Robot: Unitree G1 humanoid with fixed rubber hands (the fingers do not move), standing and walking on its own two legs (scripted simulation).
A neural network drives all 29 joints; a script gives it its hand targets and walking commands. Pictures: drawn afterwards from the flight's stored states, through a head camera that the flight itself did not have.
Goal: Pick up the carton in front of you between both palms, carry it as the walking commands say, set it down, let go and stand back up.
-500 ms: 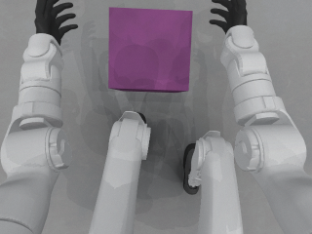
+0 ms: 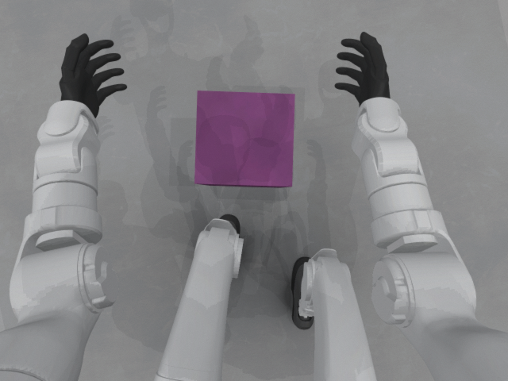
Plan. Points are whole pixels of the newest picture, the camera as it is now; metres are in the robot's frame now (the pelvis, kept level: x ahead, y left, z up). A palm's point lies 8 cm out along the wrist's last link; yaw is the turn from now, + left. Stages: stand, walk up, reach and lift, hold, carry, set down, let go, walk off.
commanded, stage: set down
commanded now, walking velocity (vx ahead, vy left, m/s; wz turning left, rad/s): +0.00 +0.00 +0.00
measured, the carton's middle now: (245, 146) +0.45 +0.12 -0.46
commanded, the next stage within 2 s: let go in 0.10 s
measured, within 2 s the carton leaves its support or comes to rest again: neither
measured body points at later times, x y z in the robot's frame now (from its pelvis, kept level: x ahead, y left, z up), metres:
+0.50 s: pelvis +0.05 +0.03 +0.12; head +0.26 +0.07 +0.52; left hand +0.35 +0.33 +0.01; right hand +0.42 -0.10 +0.01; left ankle +0.12 +0.12 -0.55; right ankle +0.04 -0.14 -0.55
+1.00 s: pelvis +0.10 -0.02 +0.19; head +0.15 -0.02 +0.64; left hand +0.25 +0.23 +0.11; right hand +0.30 -0.23 +0.11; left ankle +0.12 +0.12 -0.55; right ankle +0.04 -0.14 -0.55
